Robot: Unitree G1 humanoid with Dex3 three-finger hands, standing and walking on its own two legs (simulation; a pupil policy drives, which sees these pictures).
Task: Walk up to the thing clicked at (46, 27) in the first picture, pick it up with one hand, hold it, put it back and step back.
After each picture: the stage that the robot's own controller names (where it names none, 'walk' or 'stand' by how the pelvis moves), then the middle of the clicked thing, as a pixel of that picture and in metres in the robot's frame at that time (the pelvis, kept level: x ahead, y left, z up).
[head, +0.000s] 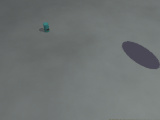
stand; (46, 27) +1.62 +0.53 -0.72
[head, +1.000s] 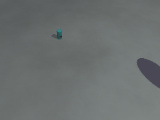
walk; (59, 34) +1.54 +0.29 -0.71
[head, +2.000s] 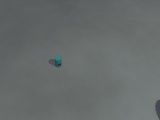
walk; (58, 61) +0.99 +0.23 -0.72
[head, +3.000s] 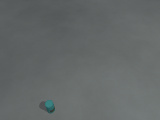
walk; (50, 106) +0.57 +0.27 -0.71
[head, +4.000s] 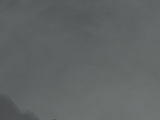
walk; out of the picture +0.35 +0.22 -0.70
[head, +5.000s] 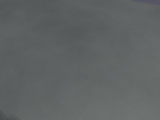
stand; out of the picture +0.30 +0.19 -0.72
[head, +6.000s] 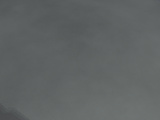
stand; out of the picture +0.30 +0.20 -0.73
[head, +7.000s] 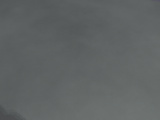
stand; out of the picture +0.29 +0.20 -0.73
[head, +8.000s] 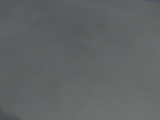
stand; out of the picture +0.29 +0.20 -0.73
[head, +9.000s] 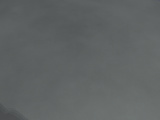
go down; out of the picture +0.28 +0.20 -0.73
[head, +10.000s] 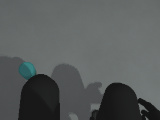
go down; (28, 71) +0.36 +0.24 -0.33
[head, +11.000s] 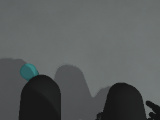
approach; (30, 73) +0.35 +0.25 -0.31
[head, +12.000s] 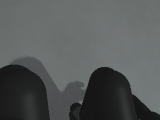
close in; out of the picture +0.33 +0.28 -0.21
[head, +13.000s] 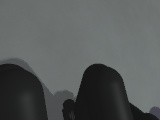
close; out of the picture +0.33 +0.28 -0.21
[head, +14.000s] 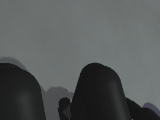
close; out of the picture +0.33 +0.28 -0.21
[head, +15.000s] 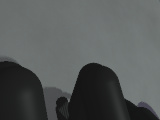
lift; out of the picture +0.33 +0.28 -0.22
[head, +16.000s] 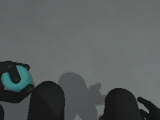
lift; (19, 83) +0.29 +0.23 -0.05
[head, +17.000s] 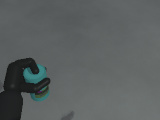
lift; (37, 83) +0.33 +0.17 +0.03
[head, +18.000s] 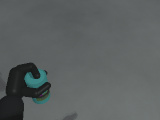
hold; (38, 87) +0.33 +0.17 +0.00
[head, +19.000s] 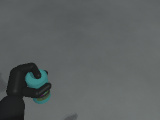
hold; (39, 87) +0.33 +0.17 +0.00
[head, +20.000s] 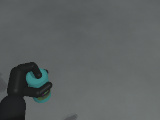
hold; (39, 86) +0.33 +0.17 +0.01
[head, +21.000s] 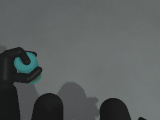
crouch; (29, 69) +0.37 +0.21 -0.08
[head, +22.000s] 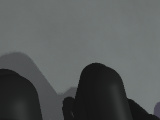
lower; out of the picture +0.36 +0.32 -0.22
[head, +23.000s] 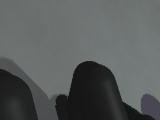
lower; out of the picture +0.38 +0.30 -0.22
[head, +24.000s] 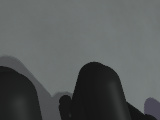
lower; out of the picture +0.37 +0.30 -0.21
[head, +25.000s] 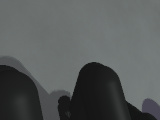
lower; out of the picture +0.36 +0.30 -0.22
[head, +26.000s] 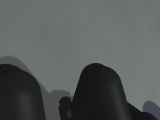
loosen; out of the picture +0.34 +0.29 -0.22
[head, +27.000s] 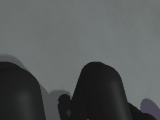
withdraw; out of the picture +0.34 +0.28 -0.22
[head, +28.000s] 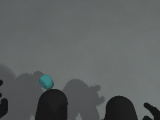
walk; (47, 82) +0.38 +0.22 -0.44
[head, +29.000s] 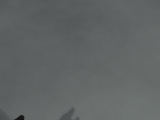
stand; out of the picture +0.32 +0.19 -0.66
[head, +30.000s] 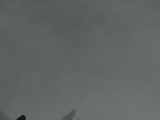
stand; out of the picture +0.33 +0.20 -0.66
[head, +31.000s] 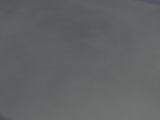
stand; out of the picture +0.34 +0.17 -0.71
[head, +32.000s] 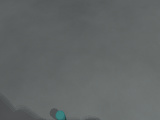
walk; (61, 117) +0.39 +0.20 -0.69
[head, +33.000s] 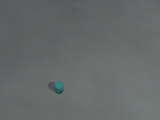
walk; (59, 88) +0.61 +0.16 -0.70
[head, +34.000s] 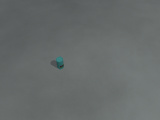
stand; (60, 63) +0.93 +0.28 -0.69
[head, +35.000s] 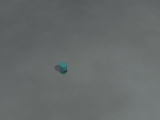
stand; (63, 68) +0.93 +0.21 -0.71
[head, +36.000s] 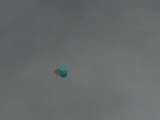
stand; (63, 72) +0.95 +0.22 -0.73
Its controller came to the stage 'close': yes
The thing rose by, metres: 0.71
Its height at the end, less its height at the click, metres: +0.00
